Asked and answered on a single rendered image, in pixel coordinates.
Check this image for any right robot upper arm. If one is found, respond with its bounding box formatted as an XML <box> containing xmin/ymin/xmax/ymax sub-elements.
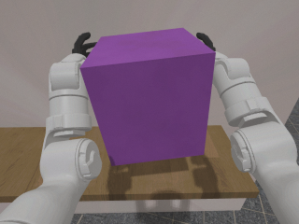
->
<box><xmin>230</xmin><ymin>121</ymin><xmax>299</xmax><ymax>224</ymax></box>

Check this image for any robot right forearm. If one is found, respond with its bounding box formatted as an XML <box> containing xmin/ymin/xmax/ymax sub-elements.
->
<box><xmin>212</xmin><ymin>51</ymin><xmax>298</xmax><ymax>159</ymax></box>

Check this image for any carton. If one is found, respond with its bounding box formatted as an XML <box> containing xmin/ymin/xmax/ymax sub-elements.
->
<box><xmin>79</xmin><ymin>27</ymin><xmax>216</xmax><ymax>166</ymax></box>

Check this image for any table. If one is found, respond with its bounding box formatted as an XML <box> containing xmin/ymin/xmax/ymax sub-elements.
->
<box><xmin>0</xmin><ymin>125</ymin><xmax>260</xmax><ymax>203</ymax></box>

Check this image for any robot left hand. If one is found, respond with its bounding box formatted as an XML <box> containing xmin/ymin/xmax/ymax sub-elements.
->
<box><xmin>72</xmin><ymin>32</ymin><xmax>97</xmax><ymax>58</ymax></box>

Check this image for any left robot upper arm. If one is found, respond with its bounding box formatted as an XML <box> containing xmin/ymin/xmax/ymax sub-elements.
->
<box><xmin>0</xmin><ymin>138</ymin><xmax>103</xmax><ymax>224</ymax></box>

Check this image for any robot left forearm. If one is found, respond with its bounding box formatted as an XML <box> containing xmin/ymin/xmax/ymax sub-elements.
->
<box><xmin>39</xmin><ymin>53</ymin><xmax>93</xmax><ymax>173</ymax></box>

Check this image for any robot right hand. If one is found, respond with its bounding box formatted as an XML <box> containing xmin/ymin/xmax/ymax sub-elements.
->
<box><xmin>196</xmin><ymin>33</ymin><xmax>216</xmax><ymax>51</ymax></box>

